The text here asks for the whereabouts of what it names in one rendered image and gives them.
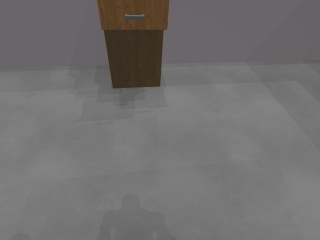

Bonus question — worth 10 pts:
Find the drawer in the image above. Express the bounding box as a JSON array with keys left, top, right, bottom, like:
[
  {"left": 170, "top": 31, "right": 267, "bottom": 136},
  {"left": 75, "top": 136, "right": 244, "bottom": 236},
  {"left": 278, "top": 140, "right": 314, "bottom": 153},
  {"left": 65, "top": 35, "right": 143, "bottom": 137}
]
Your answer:
[{"left": 97, "top": 0, "right": 170, "bottom": 30}]

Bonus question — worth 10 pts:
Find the cabinet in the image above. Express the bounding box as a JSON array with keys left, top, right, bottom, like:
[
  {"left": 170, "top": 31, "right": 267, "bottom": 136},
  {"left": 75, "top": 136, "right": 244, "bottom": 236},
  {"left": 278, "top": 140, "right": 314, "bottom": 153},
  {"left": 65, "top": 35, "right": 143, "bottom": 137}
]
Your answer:
[{"left": 104, "top": 30, "right": 164, "bottom": 89}]

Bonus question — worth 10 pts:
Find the handle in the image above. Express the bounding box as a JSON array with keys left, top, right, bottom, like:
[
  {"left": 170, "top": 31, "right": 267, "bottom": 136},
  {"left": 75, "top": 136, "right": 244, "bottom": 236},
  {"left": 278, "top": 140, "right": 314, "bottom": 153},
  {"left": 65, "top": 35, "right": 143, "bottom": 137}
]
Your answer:
[{"left": 125, "top": 14, "right": 145, "bottom": 21}]

